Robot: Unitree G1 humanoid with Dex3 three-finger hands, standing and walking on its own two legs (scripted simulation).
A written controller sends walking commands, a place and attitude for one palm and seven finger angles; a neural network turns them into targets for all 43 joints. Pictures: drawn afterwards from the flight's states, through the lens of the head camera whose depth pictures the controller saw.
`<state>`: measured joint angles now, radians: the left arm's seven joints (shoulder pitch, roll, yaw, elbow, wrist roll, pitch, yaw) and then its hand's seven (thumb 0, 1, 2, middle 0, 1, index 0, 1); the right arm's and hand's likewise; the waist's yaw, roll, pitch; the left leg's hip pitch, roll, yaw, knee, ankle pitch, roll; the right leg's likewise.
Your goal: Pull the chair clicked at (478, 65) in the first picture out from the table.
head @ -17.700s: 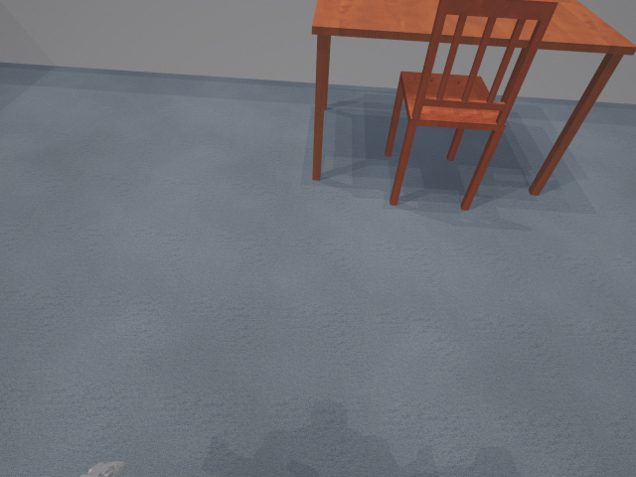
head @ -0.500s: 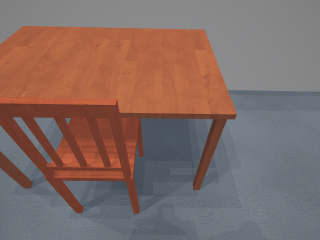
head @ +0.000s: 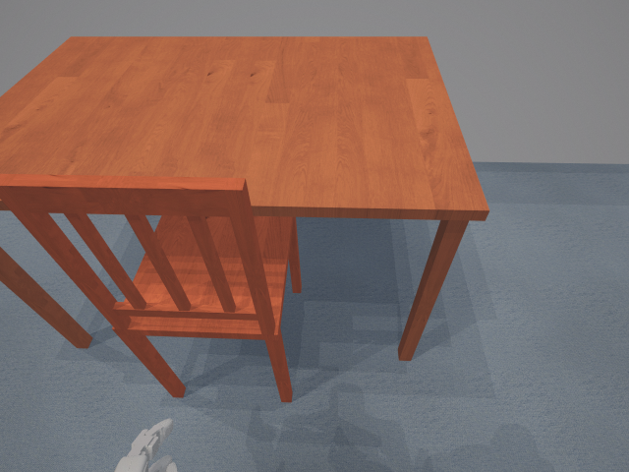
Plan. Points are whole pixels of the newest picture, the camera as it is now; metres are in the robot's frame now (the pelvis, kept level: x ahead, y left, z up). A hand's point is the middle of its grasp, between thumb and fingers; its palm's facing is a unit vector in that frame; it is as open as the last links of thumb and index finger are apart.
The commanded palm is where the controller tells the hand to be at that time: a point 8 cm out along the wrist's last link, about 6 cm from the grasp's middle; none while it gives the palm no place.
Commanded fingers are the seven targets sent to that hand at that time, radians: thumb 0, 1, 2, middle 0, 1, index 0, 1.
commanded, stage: raise the hand toward the chair's back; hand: left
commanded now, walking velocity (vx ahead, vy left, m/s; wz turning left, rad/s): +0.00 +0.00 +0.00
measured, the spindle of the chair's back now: (162, 266) +0.45 +0.32 -0.08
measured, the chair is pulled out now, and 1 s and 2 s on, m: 0.00 0.00 0.00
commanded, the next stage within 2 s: aim the fingers beside a spindle in 1.98 s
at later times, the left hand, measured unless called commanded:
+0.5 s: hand (177, 461) +0.14 +0.18 -0.04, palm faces +0.04 -1.00 -0.06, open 11.0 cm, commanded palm +0.13 +0.24 -0.05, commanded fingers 0.00 0.15 0.58 -0.13 -0.18 -0.13 -0.18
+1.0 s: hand (175, 435) +0.17 +0.20 -0.06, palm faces -0.02 -1.00 -0.02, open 15.2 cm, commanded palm +0.15 +0.27 -0.04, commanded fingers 0.00 -0.43 0.33 -0.07 -0.09 -0.07 -0.09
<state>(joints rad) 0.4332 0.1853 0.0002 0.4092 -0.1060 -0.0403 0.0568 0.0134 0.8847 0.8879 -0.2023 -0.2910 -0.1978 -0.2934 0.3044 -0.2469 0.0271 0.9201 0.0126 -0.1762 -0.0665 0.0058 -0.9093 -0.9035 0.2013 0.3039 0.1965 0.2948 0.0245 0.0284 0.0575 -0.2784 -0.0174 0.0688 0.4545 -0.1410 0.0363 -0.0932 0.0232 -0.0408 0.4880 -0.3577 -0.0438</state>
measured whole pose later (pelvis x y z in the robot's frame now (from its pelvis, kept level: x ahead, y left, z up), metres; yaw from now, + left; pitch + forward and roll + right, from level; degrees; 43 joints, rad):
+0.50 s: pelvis -0.06 +0.00 -0.12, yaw +1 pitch +12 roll -5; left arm 0.41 0.22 0.09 -0.07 -0.24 -0.52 -0.24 0.01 0.37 0.67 -0.14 -0.21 -0.14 -0.21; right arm 0.15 -0.22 0.05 0.56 0.00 -0.27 -0.05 0.01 -0.91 -0.90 0.20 0.30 0.20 0.30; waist 0.07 0.05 -0.13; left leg -1.08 0.03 -0.05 1.27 -0.39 0.03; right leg -0.82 0.06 -0.17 1.27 -0.66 -0.07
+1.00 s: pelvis -0.05 +0.02 -0.10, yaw +0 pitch +13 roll -5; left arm 0.37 0.25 0.10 -0.02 -0.25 -0.33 -0.21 -0.01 -0.21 0.42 -0.09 -0.12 -0.09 -0.12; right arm 0.22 -0.26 0.02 0.57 0.01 -0.25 -0.06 0.01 -0.91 -0.90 0.20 0.30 0.20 0.30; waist -0.01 0.06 -0.13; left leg -1.05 0.03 0.00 1.18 -0.36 0.07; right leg -0.81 0.05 -0.12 1.18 -0.60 -0.03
